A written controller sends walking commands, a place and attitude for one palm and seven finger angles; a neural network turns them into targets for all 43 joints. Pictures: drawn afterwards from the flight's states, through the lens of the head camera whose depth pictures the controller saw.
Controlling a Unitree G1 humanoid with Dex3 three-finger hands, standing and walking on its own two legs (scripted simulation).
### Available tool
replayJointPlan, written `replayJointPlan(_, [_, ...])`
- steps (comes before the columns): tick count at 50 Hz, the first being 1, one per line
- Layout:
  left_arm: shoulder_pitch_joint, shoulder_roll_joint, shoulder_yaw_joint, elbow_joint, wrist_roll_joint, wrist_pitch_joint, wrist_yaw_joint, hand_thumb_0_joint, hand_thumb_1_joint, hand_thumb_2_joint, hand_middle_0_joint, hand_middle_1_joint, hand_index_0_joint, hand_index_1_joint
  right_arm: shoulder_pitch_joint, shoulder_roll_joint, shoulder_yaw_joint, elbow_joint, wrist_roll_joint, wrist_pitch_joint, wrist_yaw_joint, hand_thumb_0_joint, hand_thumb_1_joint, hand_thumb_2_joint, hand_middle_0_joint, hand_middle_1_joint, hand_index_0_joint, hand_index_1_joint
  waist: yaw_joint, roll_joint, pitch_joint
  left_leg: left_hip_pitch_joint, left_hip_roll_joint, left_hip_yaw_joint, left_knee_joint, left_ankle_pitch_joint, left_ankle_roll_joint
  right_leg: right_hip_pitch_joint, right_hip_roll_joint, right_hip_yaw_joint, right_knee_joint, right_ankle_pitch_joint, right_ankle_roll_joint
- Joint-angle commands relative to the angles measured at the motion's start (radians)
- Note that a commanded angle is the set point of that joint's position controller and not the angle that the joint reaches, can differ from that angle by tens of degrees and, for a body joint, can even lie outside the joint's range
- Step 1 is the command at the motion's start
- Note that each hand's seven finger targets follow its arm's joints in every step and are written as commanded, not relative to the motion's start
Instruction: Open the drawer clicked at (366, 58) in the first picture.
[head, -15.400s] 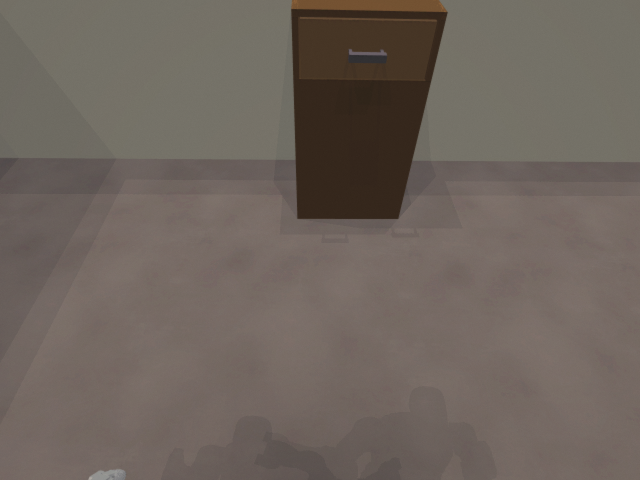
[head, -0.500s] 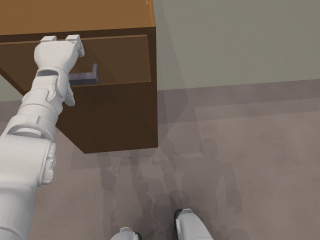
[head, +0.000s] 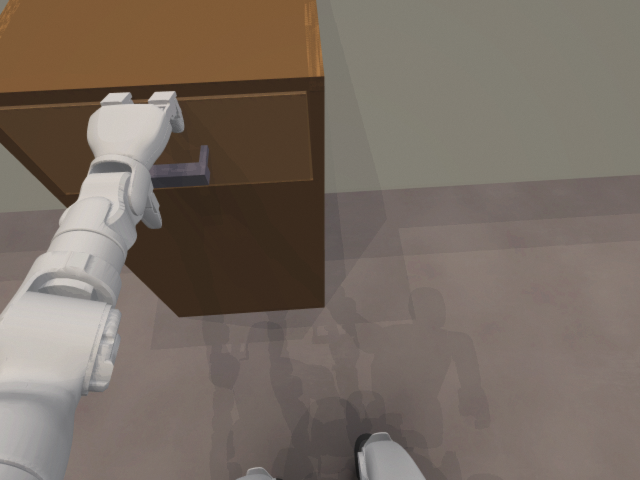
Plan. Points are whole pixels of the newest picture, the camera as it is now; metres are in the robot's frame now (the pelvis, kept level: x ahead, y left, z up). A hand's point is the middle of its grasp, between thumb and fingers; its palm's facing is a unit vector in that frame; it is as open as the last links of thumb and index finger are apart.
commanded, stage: move the hooked fingers above the handle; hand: left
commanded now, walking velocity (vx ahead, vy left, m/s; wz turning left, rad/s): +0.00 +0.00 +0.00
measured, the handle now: (169, 164) +0.56 +0.18 +0.01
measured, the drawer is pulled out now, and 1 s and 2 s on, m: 0.00 0.00 0.00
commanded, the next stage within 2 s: lower the fingers behind the handle in 1.06 s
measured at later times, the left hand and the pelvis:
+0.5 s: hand (148, 162) +0.52 +0.19 +0.07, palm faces -0.01 +0.00 -1.00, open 13.5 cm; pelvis +0.01 +0.00 +0.00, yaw +0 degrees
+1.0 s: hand (148, 162) +0.52 +0.19 +0.07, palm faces -0.01 +0.01 -1.00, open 13.5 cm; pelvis +0.00 +0.00 +0.00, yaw +0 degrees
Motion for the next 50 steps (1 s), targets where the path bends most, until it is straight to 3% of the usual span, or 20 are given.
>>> replayJointPlan(1, [-0.435,0.368,0.110,-0.121,-0.020,0.064,0.015,0.000,-0.500,0.300,-0.300,-1.200,-0.300,-1.200,0.126,-0.160,-0.054,-0.053,-0.001,-0.009,-0.010,0.000,-0.900,-0.900,0.200,0.300,0.200,0.300,-0.003,-0.080,-0.401,0.044,-0.043,-0.005,-0.113,0.104,0.033,0.391,0.040,-0.016,-0.079,0.039,-0.021])
replayJointPlan(4, [-0.433,0.345,0.089,-0.126,-0.020,0.070,0.010,0.000,-0.500,0.300,-0.300,-1.200,-0.300,-1.200,0.117,-0.154,-0.053,-0.058,0.001,-0.006,-0.013,0.000,-0.900,-0.900,0.200,0.300,0.200,0.300,-0.005,-0.072,-0.385,0.051,-0.044,0.000,-0.118,0.106,0.031,0.389,0.041,-0.019,-0.085,0.044,-0.022])
replayJointPlan(6, [-0.439,0.372,0.106,-0.136,-0.021,0.066,0.008,0.000,-0.500,0.300,-0.300,-1.200,-0.300,-1.200,0.113,-0.157,-0.052,-0.056,0.000,-0.002,-0.015,0.000,-0.900,-0.900,0.200,0.300,0.200,0.300,-0.001,-0.055,-0.401,0.055,-0.044,0.002,-0.114,0.118,0.031,0.398,0.038,-0.013,-0.080,0.059,-0.022])
replayJointPlan(7, [-0.440,0.346,0.088,-0.136,-0.022,0.067,0.007,0.000,-0.500,0.300,-0.300,-1.200,-0.300,-1.200,0.112,-0.152,-0.051,-0.059,-0.001,-0.003,-0.014,0.000,-0.900,-0.900,0.200,0.300,0.200,0.300,-0.002,-0.054,-0.388,0.055,-0.044,0.000,-0.118,0.113,0.030,0.395,0.039,-0.015,-0.083,0.054,-0.023])
replayJointPlan(11, [-0.416,0.374,0.117,-0.161,-0.028,0.056,0.004,0.000,-0.500,0.300,-0.300,-1.200,-0.300,-1.200,0.107,-0.153,-0.051,-0.063,-0.003,0.000,-0.015,0.000,-0.900,-0.900,0.200,0.300,0.200,0.300,0.014,-0.057,-0.424,0.060,-0.045,0.003,-0.116,0.137,0.031,0.432,0.038,-0.012,-0.077,0.084,-0.024])
replayJointPlan(14, [-0.395,0.367,0.111,-0.150,-0.030,0.057,0.000,0.000,-0.500,0.300,-0.300,-1.200,-0.300,-1.200,0.099,-0.152,-0.049,-0.064,0.001,0.001,-0.015,0.000,-0.900,-0.900,0.200,0.300,0.200,0.300,0.014,-0.070,-0.379,0.045,-0.044,0.004,-0.122,0.114,0.029,0.422,0.037,-0.013,-0.085,0.062,-0.022])
replayJointPlan(16, [-0.396,0.396,0.130,-0.168,-0.024,0.045,0.001,0.000,-0.500,0.300,-0.300,-1.200,-0.300,-1.200,0.102,-0.154,-0.051,-0.063,-0.002,0.002,-0.018,0.000,-0.900,-0.900,0.200,0.300,0.200,0.300,0.021,-0.070,-0.419,0.047,-0.045,0.006,-0.115,0.131,0.031,0.445,0.036,-0.007,-0.079,0.083,-0.021])
replayJointPlan(17, [-0.377,0.379,0.119,-0.156,-0.024,0.047,0.000,0.000,-0.500,0.300,-0.300,-1.200,-0.300,-1.200,0.098,-0.151,-0.051,-0.065,0.000,0.003,-0.016,0.000,-0.900,-0.900,0.200,0.300,0.200,0.300,0.022,-0.068,-0.398,0.043,-0.046,0.004,-0.119,0.120,0.030,0.435,0.038,-0.011,-0.082,0.070,-0.023])
replayJointPlan(18, [-0.378,0.359,0.105,-0.151,-0.025,0.048,0.000,0.000,-0.500,0.300,-0.300,-1.200,-0.300,-1.200,0.098,-0.150,-0.051,-0.065,0.000,0.002,-0.016,0.000,-0.900,-0.900,0.200,0.300,0.200,0.300,0.016,-0.070,-0.381,0.042,-0.045,0.007,-0.120,0.115,0.029,0.423,0.037,-0.014,-0.085,0.064,-0.023])
replayJointPlan(21, [-0.395,0.388,0.119,-0.146,-0.021,0.050,0.006,0.000,-0.500,0.300,-0.300,-1.200,-0.300,-1.200,0.101,-0.156,-0.051,-0.055,-0.001,0.002,-0.019,0.000,-0.900,-0.900,0.200,0.300,0.200,0.300,0.009,-0.070,-0.385,0.037,-0.044,0.007,-0.115,0.107,0.031,0.415,0.037,-0.009,-0.085,0.052,-0.021])
replayJointPlan(26, [-0.435,0.356,0.088,-0.126,-0.015,0.065,0.013,0.000,-0.500,0.300,-0.300,-1.200,-0.300,-1.200,0.111,-0.158,-0.051,-0.048,-0.001,-0.002,-0.018,0.000,-0.900,-0.900,0.200,0.300,0.200,0.300,-0.009,-0.067,-0.378,0.043,-0.043,0.003,-0.118,0.095,0.030,0.388,0.037,-0.013,-0.089,0.035,-0.020])
replayJointPlan(28, [-0.428,0.390,0.112,-0.119,-0.013,0.071,0.015,0.000,-0.500,0.300,-0.300,-1.200,-0.300,-1.200,0.110,-0.159,-0.050,-0.044,-0.002,-0.002,-0.017,0.000,-0.900,-0.900,0.200,0.300,0.200,0.300,0.004,-0.066,-0.392,0.033,-0.046,0.004,-0.115,0.096,0.030,0.406,0.036,-0.010,-0.083,0.039,-0.021])
replayJointPlan(31, [-0.439,0.374,0.100,-0.111,-0.014,0.071,0.011,0.000,-0.500,0.300,-0.300,-1.200,-0.300,-1.200,0.114,-0.159,-0.051,-0.043,-0.002,-0.002,-0.017,0.000,-0.900,-0.900,0.200,0.300,0.200,0.300,-0.007,-0.071,-0.387,0.038,-0.043,0.002,-0.114,0.092,0.030,0.389,0.037,-0.013,-0.086,0.031,-0.020])
replayJointPlan(33, [-0.447,0.358,0.088,-0.115,-0.012,0.068,0.010,0.000,-0.500,0.300,-0.300,-1.200,-0.300,-1.200,0.116,-0.159,-0.050,-0.045,-0.001,-0.006,-0.015,0.000,-0.900,-0.900,0.200,0.300,0.200,0.300,-0.006,-0.042,-0.376,0.042,-0.043,-0.003,-0.119,0.075,0.027,0.363,0.038,-0.017,-0.086,0.006,-0.024])
replayJointPlan(36, [-0.449,0.362,0.090,-0.110,-0.012,0.064,0.012,0.000,-0.500,0.300,-0.300,-1.200,-0.300,-1.200,0.118,-0.160,-0.050,-0.046,-0.003,-0.008,-0.015,0.000,-0.900,-0.900,0.200,0.300,0.200,0.300,-0.011,-0.062,-0.384,0.038,-0.043,-0.001,-0.115,0.073,0.030,0.372,0.038,-0.014,-0.087,0.008,-0.022])
replayJointPlan(42, [-0.441,0.371,0.100,-0.117,-0.011,0.056,0.011,0.000,-0.500,0.300,-0.300,-1.200,-0.300,-1.200,0.120,-0.160,-0.050,-0.050,-0.004,-0.013,-0.014,0.000,-0.900,-0.900,0.200,0.300,0.200,0.300,0.002,-0.037,-0.397,0.034,-0.044,-0.003,-0.116,0.069,0.028,0.376,0.037,-0.014,-0.080,0.002,-0.025])
replayJointPlan(45, [-0.436,0.367,0.100,-0.102,-0.018,0.056,0.010,0.000,-0.500,0.300,-0.300,-1.200,-0.300,-1.200,0.117,-0.161,-0.049,-0.051,-0.001,-0.012,-0.015,0.000,-0.900,-0.900,0.200,0.300,0.200,0.300,-0.009,-0.085,-0.382,0.021,-0.043,-0.003,-0.114,0.054,0.031,0.379,0.038,-0.011,-0.090,-0.008,-0.022])
replayJointPlan(46, [-0.459,0.368,0.092,-0.109,-0.016,0.053,0.012,0.000,-0.500,0.300,-0.300,-1.200,-0.300,-1.200,0.120,-0.163,-0.050,-0.049,-0.001,-0.016,-0.016,0.000,-0.900,-0.900,0.200,0.300,0.200,0.300,-0.015,-0.070,-0.372,0.018,-0.040,-0.004,-0.117,0.041,0.031,0.365,0.036,-0.010,-0.092,-0.022,-0.019])
replayJointPlan(48, [-0.439,0.402,0.114,-0.094,-0.015,0.058,0.012,0.000,-0.500,0.300,-0.300,-1.200,-0.300,-1.200,0.116,-0.167,-0.046,-0.046,0.000,-0.015,-0.017,0.000,-0.900,-0.900,0.200,0.300,0.200,0.300,-0.003,-0.067,-0.368,0.006,-0.044,-0.003,-0.117,0.028,0.031,0.366,0.036,-0.011,-0.089,-0.040,-0.021])
replayJointPlan(50, [-0.464,0.376,0.099,-0.104,-0.013,0.055,0.015,0.000,-0.500,0.300,-0.300,-1.200,-0.300,-1.200,0.121,-0.163,-0.049,-0.049,0.000,-0.016,-0.018,0.000,-0.900,-0.900,0.200,0.300,0.200,0.300,-0.013,-0.075,-0.380,0.018,-0.043,-0.005,-0.115,0.035,0.033,0.362,0.038,-0.012,-0.092,-0.036,-0.022])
